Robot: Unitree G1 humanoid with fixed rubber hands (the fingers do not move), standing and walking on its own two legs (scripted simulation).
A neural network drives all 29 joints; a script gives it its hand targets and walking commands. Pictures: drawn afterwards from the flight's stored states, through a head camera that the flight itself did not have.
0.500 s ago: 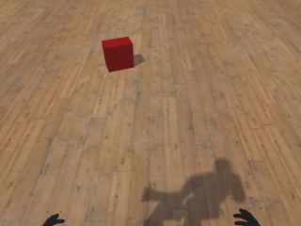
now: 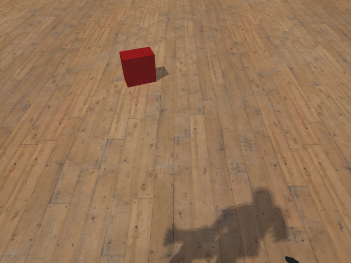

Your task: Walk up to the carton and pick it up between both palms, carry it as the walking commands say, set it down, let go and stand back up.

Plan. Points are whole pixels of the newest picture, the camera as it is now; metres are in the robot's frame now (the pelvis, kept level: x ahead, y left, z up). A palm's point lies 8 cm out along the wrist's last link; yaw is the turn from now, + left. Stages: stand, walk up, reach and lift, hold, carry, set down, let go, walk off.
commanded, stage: walk up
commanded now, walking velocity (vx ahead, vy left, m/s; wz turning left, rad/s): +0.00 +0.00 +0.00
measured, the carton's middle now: (138, 67) +1.85 +0.29 -0.64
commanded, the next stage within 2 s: none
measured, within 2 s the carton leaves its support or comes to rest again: neither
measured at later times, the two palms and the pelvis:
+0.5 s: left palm out of the picture +0.01 +0.33 -0.16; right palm (244, 255) +0.16 -0.17 -0.12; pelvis +0.05 +0.08 -0.01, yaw +7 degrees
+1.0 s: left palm (66, 182) +0.38 +0.34 -0.15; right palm out of the picture +0.13 -0.09 -0.13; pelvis +0.27 +0.11 -0.02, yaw +9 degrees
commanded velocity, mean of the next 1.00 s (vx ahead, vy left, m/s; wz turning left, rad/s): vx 0.48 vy -0.06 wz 0.08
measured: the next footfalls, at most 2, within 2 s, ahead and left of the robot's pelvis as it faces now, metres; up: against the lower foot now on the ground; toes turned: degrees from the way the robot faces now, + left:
left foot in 0.50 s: +0.10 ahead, +0.21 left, +0.00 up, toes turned +13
right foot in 1.04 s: +0.47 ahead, +0.03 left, +0.00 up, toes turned +0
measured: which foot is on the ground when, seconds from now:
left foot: down 0.00-0.20, up 0.22-0.48, down 0.50-1.00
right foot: down 0.00-0.50, up 0.52-1.00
